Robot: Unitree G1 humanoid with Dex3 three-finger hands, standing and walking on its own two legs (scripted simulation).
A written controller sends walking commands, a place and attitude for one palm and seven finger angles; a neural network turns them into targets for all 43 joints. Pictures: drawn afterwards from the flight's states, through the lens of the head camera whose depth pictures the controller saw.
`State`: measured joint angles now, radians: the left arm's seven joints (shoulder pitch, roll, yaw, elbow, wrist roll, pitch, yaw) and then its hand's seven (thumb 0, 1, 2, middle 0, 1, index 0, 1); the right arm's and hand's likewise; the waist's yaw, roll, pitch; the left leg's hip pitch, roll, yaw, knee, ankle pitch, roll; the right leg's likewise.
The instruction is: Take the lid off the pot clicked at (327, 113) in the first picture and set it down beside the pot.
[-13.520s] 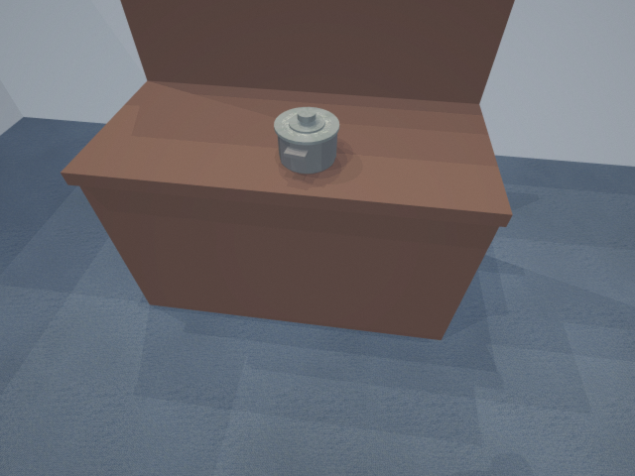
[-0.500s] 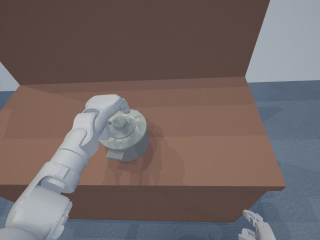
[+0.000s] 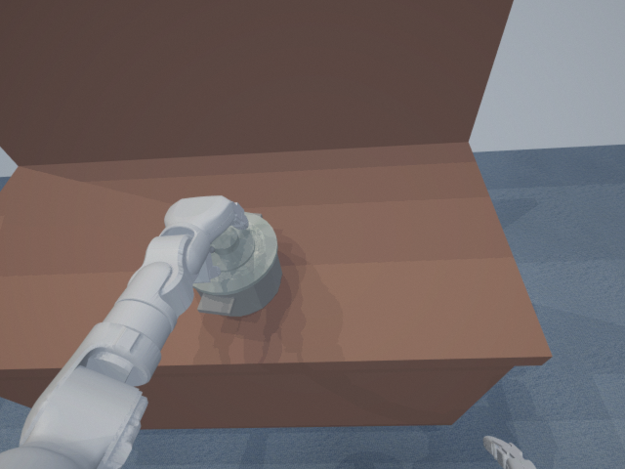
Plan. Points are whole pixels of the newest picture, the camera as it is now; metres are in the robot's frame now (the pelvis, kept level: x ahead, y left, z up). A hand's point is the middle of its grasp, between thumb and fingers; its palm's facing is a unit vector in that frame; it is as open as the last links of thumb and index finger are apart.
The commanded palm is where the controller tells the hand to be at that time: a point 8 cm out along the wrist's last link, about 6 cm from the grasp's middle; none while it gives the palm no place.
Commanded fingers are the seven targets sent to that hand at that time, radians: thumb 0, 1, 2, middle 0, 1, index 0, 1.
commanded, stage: lower the open fingers around the knob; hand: left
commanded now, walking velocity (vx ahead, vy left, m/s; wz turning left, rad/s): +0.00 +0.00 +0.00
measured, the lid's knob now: (224, 240) +0.44 +0.15 +0.01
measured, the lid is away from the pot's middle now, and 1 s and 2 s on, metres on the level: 0.00 0.00 0.01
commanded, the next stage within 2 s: close the fingers and squeeze the knob in 0.12 s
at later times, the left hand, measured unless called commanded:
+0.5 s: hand (214, 244) +0.42 +0.15 +0.03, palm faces -0.37 -0.05 -0.93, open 10.1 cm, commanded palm +0.41 +0.16 +0.09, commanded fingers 0.00 -0.01 1.02 -0.54 -0.85 -0.54 -0.85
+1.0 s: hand (213, 246) +0.41 +0.15 +0.03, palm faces -0.35 -0.06 -0.93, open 7.8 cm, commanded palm +0.40 +0.16 +0.09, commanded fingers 0.00 0.31 0.84 -0.69 -1.04 -0.69 -1.04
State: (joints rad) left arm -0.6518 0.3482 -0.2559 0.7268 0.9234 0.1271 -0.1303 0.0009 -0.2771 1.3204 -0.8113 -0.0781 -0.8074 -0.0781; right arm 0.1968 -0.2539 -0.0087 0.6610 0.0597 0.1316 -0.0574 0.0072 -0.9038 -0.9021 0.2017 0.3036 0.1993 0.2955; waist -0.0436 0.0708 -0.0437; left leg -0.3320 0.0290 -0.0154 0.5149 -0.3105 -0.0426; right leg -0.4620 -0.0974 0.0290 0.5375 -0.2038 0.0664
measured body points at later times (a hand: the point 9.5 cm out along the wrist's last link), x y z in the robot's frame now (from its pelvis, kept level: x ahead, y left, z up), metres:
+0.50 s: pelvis +0.00 +0.00 +0.00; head +0.05 -0.03 +0.44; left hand +0.43 +0.15 +0.08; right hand +0.12 -0.25 -0.14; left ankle -0.04 +0.15 -0.73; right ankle +0.04 -0.17 -0.73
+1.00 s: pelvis +0.00 +0.00 +0.00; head +0.04 -0.03 +0.45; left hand +0.43 +0.15 +0.09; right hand +0.13 -0.25 -0.14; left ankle -0.04 +0.15 -0.73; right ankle +0.04 -0.17 -0.73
